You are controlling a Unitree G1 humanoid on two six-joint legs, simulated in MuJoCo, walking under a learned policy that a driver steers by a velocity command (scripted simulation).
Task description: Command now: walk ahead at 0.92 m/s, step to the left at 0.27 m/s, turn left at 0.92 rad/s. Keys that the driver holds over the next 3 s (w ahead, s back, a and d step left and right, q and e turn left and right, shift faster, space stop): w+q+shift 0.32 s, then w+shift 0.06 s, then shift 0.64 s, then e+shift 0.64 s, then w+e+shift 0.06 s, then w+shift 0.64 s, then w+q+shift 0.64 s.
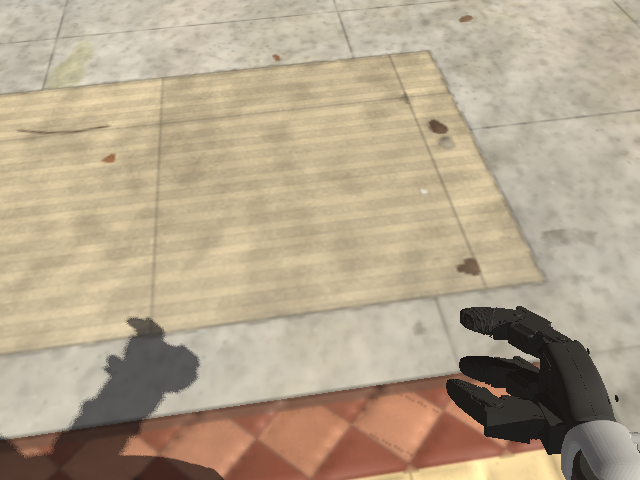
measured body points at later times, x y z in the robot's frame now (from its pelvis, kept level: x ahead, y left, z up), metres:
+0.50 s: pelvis +0.29 +0.07 +0.23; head +0.31 +0.10 +0.68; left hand +0.53 +0.30 +0.22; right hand +0.35 -0.19 +0.10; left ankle +0.14 +0.09 -0.50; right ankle +0.43 +0.02 -0.38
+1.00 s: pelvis +0.47 +0.17 +0.36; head +0.48 +0.17 +0.81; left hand +0.48 +0.46 +0.27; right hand +0.79 +0.09 +0.30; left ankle +0.46 +0.31 -0.37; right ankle +0.48 +0.02 -0.35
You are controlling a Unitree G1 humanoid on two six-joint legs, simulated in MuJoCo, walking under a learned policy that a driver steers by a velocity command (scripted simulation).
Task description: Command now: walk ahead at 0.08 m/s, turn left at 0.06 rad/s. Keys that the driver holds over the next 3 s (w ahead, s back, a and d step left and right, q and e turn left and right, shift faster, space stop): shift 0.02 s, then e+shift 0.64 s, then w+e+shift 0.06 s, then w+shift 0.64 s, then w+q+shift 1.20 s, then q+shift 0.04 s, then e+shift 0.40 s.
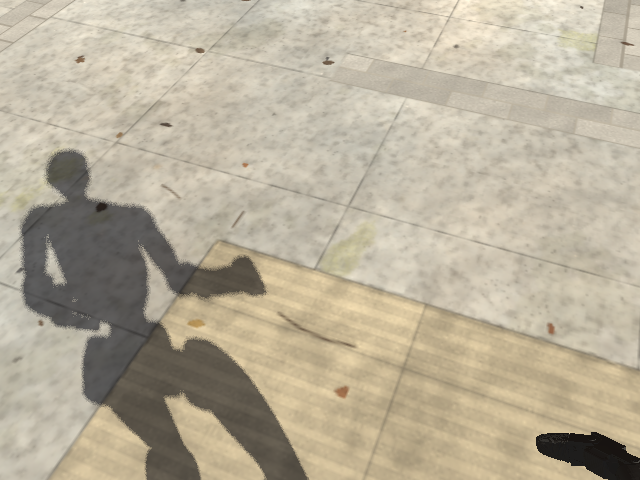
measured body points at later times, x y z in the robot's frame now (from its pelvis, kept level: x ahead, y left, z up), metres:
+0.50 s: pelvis -0.03 -0.05 -0.03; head -0.03 -0.09 +0.42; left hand +0.19 +0.17 -0.09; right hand +0.05 -0.36 -0.14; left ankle +0.06 +0.12 -0.72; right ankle -0.06 -0.16 -0.74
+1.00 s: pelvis +0.02 -0.07 -0.01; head +0.01 -0.06 +0.44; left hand +0.31 +0.02 -0.08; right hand -0.05 -0.34 -0.11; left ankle +0.06 +0.05 -0.73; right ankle -0.06 -0.15 -0.72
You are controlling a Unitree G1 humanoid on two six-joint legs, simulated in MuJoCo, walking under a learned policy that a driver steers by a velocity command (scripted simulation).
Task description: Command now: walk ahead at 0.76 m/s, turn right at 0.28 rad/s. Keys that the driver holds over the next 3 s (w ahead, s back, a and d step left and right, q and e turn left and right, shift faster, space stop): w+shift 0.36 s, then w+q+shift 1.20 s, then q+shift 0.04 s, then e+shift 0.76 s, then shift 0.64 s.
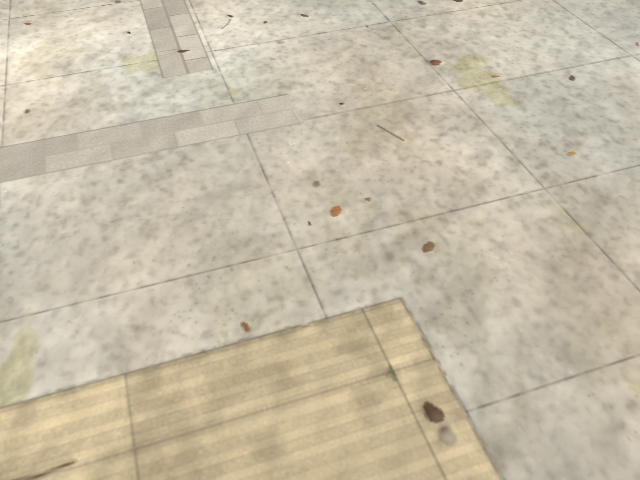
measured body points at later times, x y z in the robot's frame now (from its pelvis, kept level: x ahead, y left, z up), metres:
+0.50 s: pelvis +0.33 -0.06 +0.01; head +0.35 -0.06 +0.45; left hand +0.45 +0.20 -0.10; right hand +0.35 -0.33 -0.12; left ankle +0.19 +0.09 -0.60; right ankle +0.34 -0.14 -0.72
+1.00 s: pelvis +0.78 -0.01 +0.00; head +0.80 -0.02 +0.45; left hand +0.90 +0.27 -0.07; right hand +0.87 -0.29 -0.13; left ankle +0.77 -0.01 -0.72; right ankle +0.85 -0.19 -0.62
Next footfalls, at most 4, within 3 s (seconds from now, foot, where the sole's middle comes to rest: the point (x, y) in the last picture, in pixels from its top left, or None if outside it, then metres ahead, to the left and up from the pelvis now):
0.36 right None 0.38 -0.14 -0.76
0.82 left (323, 379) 0.81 0.00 -0.76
1.24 right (317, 238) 1.27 0.00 -0.76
1.68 left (166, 214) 1.40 0.45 -0.76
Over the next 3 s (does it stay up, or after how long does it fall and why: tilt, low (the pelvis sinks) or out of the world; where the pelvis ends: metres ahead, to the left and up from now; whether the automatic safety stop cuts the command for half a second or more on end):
stays up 1.53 0.55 0.01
